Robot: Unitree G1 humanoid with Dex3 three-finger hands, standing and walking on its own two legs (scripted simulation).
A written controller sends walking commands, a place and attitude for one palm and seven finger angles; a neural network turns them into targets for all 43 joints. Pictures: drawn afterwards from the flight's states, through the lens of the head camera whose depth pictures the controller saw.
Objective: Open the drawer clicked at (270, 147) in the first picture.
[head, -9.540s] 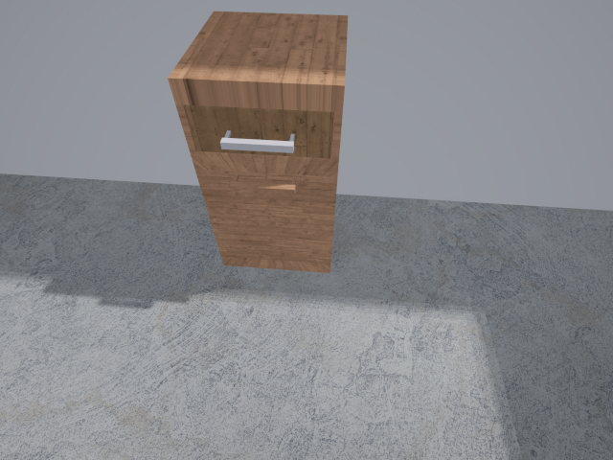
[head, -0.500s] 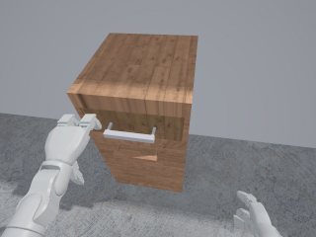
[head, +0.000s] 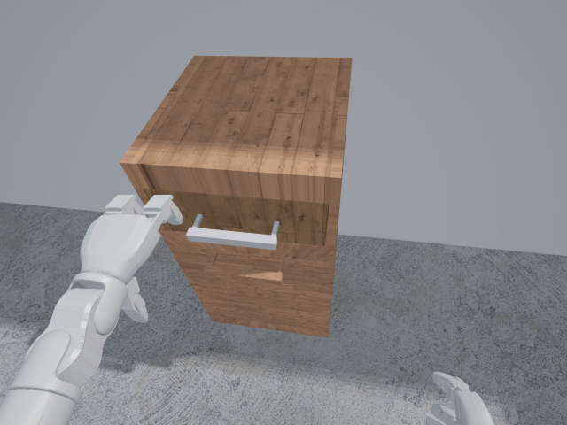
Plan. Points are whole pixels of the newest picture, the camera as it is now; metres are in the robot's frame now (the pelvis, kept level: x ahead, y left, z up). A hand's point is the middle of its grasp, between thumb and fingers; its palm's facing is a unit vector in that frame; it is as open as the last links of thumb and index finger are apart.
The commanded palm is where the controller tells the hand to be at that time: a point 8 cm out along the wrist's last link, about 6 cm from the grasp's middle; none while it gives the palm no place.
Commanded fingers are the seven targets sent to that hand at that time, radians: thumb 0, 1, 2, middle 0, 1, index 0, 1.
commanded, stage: move the hooked fingers above the handle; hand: left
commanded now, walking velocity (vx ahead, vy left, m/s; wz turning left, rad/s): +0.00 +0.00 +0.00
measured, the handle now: (234, 230) +0.50 +0.18 -0.11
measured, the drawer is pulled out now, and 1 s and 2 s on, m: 0.00 0.00 0.00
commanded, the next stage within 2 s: none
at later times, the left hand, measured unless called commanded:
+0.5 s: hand (170, 250) +0.35 +0.22 +0.04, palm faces -0.01 -0.10 -0.99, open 13.9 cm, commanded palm +0.32 +0.23 +0.10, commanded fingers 0.00 -0.50 0.30 -0.30 -1.20 -0.30 -1.20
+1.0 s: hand (205, 246) +0.39 +0.19 -0.01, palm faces -0.07 -0.07 -1.00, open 13.9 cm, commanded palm +0.38 +0.19 +0.05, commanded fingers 0.00 -0.50 0.30 -0.30 -1.20 -0.30 -1.20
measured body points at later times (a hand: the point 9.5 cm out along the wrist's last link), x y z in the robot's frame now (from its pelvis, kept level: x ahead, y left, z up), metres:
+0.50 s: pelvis +0.01 +0.02 -0.01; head +0.05 +0.00 +0.44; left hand +0.34 +0.23 +0.09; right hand +0.18 -0.21 -0.12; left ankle -0.03 +0.07 -0.73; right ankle +0.00 -0.06 -0.73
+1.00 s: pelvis +0.01 +0.02 -0.01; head +0.07 +0.01 +0.43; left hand +0.39 +0.19 +0.04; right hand +0.14 -0.22 -0.15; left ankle -0.03 +0.07 -0.73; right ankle +0.00 -0.06 -0.73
